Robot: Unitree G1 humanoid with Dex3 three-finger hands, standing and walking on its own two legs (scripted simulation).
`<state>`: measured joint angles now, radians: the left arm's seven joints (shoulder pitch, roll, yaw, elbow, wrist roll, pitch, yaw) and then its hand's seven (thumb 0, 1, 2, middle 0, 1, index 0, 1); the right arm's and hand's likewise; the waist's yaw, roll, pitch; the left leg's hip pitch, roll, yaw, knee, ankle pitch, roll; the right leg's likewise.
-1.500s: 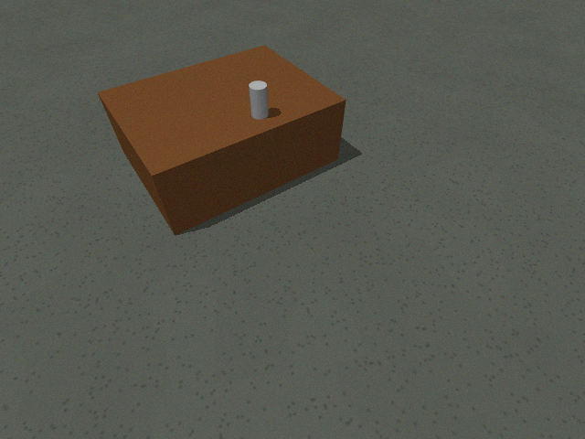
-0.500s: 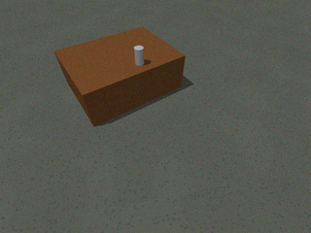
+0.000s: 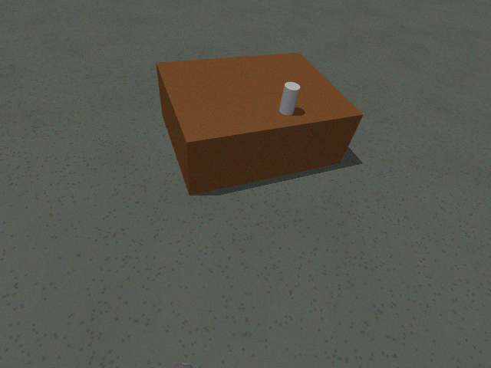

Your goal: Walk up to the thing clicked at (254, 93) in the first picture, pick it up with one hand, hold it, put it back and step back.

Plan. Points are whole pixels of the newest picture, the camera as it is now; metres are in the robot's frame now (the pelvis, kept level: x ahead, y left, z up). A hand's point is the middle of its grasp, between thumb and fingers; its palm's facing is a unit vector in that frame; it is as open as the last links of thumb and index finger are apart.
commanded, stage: walk up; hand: right
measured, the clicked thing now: (289, 98) +1.38 -0.21 -0.31
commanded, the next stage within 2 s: none
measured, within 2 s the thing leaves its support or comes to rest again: neither
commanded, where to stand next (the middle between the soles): +0.91 -0.21 m, yaw +24 degrees
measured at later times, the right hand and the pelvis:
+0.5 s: hand (400, 292) +0.32 -0.35 -0.13, palm faces -0.22 +0.88 -0.43, open 7.4 cm; pelvis +0.24 -0.07 +0.01, yaw +11 degrees
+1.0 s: hand (374, 182) +0.62 -0.35 -0.09, palm faces -0.28 +0.81 -0.51, open 7.4 cm; pelvis +0.45 -0.09 +0.01, yaw +16 degrees
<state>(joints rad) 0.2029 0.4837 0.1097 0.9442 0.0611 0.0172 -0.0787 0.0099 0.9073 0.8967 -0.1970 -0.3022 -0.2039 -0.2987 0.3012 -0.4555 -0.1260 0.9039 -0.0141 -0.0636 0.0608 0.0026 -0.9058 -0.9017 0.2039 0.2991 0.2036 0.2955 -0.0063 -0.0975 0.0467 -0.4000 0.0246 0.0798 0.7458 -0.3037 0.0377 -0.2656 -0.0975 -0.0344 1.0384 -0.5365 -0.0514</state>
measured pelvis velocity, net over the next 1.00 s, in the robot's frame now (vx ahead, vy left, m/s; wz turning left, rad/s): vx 0.45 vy -0.09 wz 0.29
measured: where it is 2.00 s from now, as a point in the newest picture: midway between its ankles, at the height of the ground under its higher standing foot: (282, 241)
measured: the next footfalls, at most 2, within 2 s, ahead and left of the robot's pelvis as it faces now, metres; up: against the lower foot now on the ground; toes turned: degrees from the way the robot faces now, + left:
right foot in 0.40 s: +0.37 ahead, -0.17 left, +0.00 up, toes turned +6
left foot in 0.80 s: +0.50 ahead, +0.06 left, +0.00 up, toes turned +22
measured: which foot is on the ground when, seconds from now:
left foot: down 0.00-0.42, up 0.44-0.78, down 0.80-1.00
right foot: up 0.00-0.38, down 0.40-0.80, up 0.82-1.00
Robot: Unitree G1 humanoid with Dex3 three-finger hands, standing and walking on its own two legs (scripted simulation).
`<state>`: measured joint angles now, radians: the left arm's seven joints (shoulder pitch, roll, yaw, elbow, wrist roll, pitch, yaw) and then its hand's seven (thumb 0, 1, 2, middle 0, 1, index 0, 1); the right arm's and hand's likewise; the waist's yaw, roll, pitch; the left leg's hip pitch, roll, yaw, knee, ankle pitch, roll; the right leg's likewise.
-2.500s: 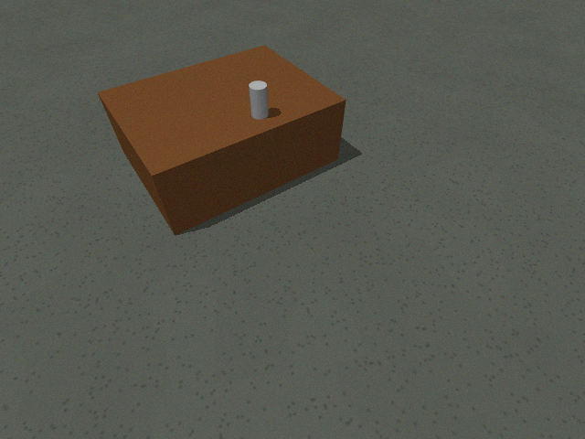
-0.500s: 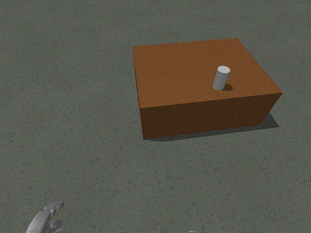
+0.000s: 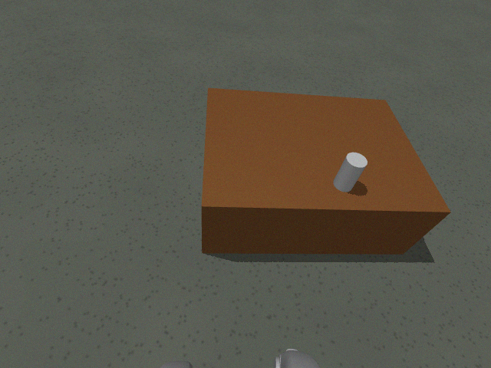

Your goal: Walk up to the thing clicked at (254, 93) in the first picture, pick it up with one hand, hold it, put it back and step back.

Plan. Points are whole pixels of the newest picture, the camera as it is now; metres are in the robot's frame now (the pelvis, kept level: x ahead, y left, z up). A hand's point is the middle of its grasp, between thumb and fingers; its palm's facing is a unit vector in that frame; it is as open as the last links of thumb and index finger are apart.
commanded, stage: walk up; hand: right
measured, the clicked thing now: (349, 172) +0.85 -0.38 -0.32
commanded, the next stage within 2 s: none
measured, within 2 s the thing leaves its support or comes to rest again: neither
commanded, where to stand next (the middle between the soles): +0.41 -0.24 m, yaw +8 degrees
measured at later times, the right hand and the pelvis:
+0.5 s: hand (446, 326) +0.26 -0.40 -0.12, palm faces -0.14 +0.86 -0.49, open 7.4 cm; pelvis +0.16 -0.12 -0.01, yaw +4 degrees
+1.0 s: hand out of the picture +0.36 -0.57 -0.14, palm faces -0.11 +0.86 -0.49, open 7.4 cm; pelvis +0.29 -0.26 -0.01, yaw +5 degrees
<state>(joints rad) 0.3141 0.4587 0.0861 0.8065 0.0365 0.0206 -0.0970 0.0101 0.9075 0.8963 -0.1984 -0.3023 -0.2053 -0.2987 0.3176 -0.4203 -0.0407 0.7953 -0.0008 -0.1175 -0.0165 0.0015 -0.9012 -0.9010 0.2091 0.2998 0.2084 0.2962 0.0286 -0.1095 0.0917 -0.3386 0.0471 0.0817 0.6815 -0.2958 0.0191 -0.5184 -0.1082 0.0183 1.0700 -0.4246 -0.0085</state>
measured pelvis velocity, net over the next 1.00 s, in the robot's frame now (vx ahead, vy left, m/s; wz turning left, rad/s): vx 0.29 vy -0.26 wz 0.10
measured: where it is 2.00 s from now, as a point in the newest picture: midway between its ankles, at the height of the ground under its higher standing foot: (301, 332)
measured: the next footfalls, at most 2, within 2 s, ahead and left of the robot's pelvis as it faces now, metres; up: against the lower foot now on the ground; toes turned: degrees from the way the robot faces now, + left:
right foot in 0.16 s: +0.18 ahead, -0.23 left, +0.00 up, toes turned -4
left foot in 0.48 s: +0.28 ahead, -0.02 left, +0.00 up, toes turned +10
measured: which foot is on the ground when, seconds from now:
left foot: down 0.00-0.18, up 0.20-0.46, down 0.48-0.88, up 0.90-1.00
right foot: up 0.00-0.14, down 0.16-0.48, up 0.50-0.84, down 0.86-1.00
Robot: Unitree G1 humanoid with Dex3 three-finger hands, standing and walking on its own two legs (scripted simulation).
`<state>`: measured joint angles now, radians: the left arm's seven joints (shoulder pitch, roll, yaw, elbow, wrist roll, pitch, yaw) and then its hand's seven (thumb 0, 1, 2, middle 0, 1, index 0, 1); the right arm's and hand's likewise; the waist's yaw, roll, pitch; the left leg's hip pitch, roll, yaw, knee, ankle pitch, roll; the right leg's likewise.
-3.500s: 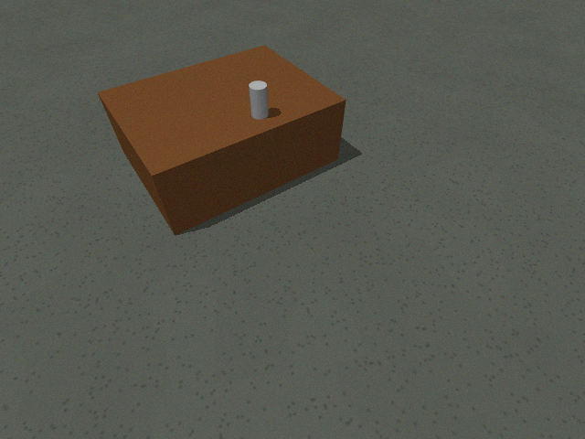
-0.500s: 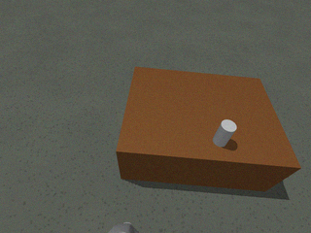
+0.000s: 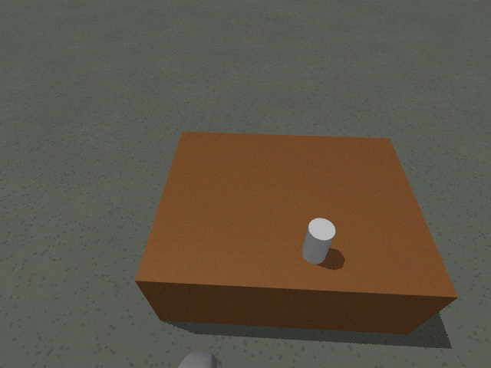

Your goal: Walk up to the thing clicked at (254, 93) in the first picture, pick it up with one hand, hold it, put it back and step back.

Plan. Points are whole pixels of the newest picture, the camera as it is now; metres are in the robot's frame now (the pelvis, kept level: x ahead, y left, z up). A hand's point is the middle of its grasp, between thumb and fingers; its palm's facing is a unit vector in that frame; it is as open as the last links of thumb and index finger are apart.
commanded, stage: walk up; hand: right
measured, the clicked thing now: (317, 241) +0.55 -0.17 -0.31
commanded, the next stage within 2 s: stand in 1.64 s
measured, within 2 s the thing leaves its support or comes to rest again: neither
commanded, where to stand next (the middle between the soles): +0.12 +0.01 m, yaw +2 degrees
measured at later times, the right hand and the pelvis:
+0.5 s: hand (397, 346) +0.22 -0.26 -0.13, palm faces -0.11 +0.93 -0.35, open 7.4 cm; pelvis +0.05 -0.02 +0.00, yaw +4 degrees
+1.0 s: hand out of the picture +0.17 -0.25 -0.12, palm faces -0.09 +0.94 -0.32, open 7.4 cm; pelvis +0.06 +0.00 +0.03, yaw +4 degrees
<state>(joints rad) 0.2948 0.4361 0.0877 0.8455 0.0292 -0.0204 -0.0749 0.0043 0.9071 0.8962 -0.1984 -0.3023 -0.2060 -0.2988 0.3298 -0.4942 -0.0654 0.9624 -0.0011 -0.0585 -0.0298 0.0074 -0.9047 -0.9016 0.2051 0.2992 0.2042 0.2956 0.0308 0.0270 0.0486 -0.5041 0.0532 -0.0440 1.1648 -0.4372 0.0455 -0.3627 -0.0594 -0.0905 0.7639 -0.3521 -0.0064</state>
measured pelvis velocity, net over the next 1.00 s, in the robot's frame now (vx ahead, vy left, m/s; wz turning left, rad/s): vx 0.06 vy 0.00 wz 0.07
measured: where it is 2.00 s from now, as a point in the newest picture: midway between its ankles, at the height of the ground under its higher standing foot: outside the picture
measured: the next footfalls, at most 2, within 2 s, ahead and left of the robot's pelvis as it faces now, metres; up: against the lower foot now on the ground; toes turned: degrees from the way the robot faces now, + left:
left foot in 0.24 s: +0.15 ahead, +0.10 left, +0.00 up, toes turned +5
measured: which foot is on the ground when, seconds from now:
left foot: up 0.00-0.22, down 0.24-1.00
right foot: down 0.00-1.00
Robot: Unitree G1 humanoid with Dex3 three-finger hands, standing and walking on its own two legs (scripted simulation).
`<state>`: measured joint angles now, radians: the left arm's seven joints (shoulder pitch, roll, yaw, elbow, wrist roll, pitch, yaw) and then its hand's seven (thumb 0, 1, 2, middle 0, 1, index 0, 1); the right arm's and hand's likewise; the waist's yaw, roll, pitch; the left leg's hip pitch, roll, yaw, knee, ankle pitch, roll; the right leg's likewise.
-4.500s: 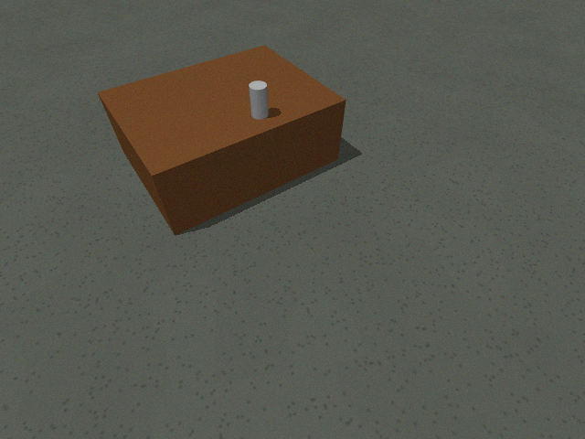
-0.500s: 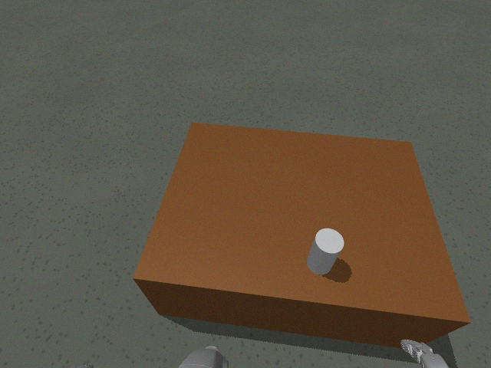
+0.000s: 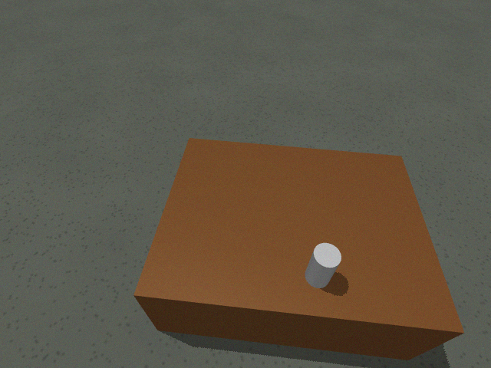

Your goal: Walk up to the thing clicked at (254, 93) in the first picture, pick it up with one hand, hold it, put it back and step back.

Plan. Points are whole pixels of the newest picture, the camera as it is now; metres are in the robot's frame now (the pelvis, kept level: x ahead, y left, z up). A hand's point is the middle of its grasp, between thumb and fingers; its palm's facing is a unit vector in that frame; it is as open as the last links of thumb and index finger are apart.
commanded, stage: walk up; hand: right
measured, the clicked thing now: (321, 266) +0.47 -0.21 -0.34
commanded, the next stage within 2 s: stand in 0.64 s
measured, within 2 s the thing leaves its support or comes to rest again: neither
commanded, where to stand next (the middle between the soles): +0.05 +0.00 m, yaw -2 degrees
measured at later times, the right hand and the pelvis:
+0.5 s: hand out of the picture +0.12 -0.26 -0.15, palm faces +0.00 +0.95 -0.33, open 7.4 cm; pelvis +0.02 -0.01 +0.01, yaw +0 degrees
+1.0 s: hand out of the picture +0.11 -0.26 -0.15, palm faces +0.00 +0.94 -0.34, open 7.4 cm; pelvis +0.02 -0.01 +0.01, yaw +0 degrees
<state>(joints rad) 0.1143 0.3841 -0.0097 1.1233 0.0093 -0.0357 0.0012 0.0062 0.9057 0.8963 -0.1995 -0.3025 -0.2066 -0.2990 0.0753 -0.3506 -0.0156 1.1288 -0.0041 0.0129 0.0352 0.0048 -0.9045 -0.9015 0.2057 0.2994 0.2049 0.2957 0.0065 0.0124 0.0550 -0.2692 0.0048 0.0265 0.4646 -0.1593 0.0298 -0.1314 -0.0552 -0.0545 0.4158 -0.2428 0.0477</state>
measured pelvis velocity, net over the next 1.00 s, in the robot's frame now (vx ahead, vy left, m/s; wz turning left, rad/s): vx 0.02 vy -0.01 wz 0.00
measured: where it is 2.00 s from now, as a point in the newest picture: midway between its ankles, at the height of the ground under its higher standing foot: outside the picture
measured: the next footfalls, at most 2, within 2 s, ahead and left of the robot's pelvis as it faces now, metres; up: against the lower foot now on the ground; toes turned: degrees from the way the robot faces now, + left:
none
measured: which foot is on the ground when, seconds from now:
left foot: down 0.00-1.00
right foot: down 0.00-1.00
